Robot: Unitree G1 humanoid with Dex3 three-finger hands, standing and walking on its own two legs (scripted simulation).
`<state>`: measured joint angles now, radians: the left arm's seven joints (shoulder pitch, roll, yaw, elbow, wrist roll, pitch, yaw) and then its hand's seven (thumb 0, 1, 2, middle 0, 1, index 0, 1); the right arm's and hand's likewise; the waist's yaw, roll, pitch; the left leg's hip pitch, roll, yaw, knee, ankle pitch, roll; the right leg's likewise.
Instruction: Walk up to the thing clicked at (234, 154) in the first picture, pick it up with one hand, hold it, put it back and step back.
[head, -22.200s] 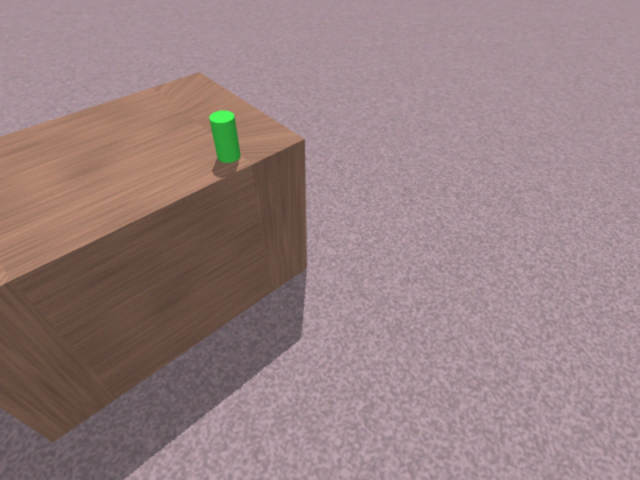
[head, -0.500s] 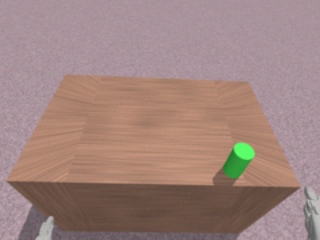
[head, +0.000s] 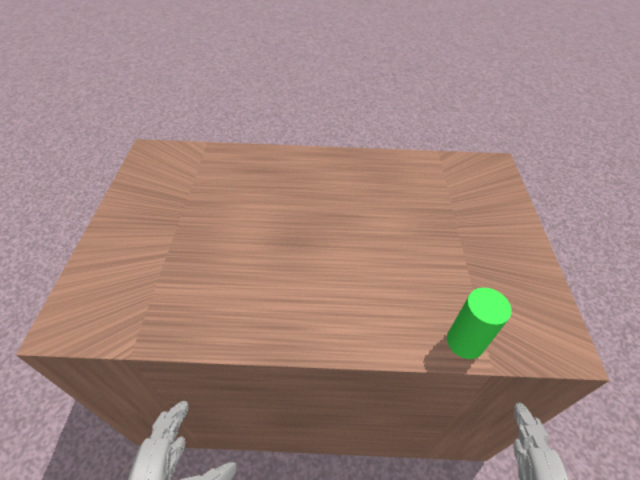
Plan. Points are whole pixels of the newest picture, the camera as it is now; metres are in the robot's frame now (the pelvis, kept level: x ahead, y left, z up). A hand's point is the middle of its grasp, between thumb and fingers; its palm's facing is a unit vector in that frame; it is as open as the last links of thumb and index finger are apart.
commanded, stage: home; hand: right
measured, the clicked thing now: (476, 324) +0.39 -0.24 -0.11
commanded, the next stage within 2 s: none
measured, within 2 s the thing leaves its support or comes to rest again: neither
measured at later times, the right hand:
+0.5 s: hand (465, 476) +0.18 -0.17 -0.10, palm faces +0.09 +0.97 -0.23, open 17.4 cm
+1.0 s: hand out of the picture +0.07 -0.25 -0.13, palm faces -0.05 +0.92 -0.39, open 17.2 cm
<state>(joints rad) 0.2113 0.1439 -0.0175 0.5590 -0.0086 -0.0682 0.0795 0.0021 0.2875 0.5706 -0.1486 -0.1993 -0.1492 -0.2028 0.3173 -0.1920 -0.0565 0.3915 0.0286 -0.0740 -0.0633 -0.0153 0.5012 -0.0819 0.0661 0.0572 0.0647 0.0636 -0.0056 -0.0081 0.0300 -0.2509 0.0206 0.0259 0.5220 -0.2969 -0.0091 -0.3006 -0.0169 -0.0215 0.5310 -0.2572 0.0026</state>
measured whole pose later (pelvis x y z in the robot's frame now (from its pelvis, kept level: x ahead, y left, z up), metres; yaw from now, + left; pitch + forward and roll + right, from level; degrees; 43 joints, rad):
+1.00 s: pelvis -0.01 +0.01 +0.01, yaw +1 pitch -4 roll +0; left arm 0.19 0.36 0.01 1.05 0.03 0.01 -0.01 0.01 0.90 0.90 -0.20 -0.29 -0.20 -0.30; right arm 0.20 -0.37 0.01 1.03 -0.02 -0.01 -0.01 -0.01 0.49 -0.08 0.07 0.06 0.07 0.06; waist 0.01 -0.02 0.02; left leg -0.09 0.00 0.01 0.38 -0.23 0.00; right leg -0.13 -0.03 -0.04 0.38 -0.19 0.02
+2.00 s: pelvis +0.00 +0.00 +0.01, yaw +2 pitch -2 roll +0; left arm 0.11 0.34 0.00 1.14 0.02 0.00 -0.01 0.01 0.90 0.90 -0.20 -0.29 -0.20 -0.30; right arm 0.14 -0.36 0.02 1.12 -0.01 -0.01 -0.01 -0.01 0.51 -0.07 0.07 0.05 0.06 0.06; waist 0.00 0.00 0.04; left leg -0.08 0.02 0.00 0.32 -0.20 -0.01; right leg -0.11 -0.02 -0.05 0.31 -0.16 0.00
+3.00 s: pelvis +0.01 +0.00 +0.01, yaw +2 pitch -2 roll +0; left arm 0.12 0.34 0.00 1.14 0.01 0.00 -0.01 0.01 0.90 0.90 -0.20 -0.30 -0.20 -0.30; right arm 0.13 -0.35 0.01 1.12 -0.01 -0.01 0.00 0.00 -0.41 -0.77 0.20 0.28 0.20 0.29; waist 0.00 0.00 0.04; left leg -0.07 0.01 0.00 0.30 -0.19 -0.01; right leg -0.11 -0.03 -0.05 0.31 -0.17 0.01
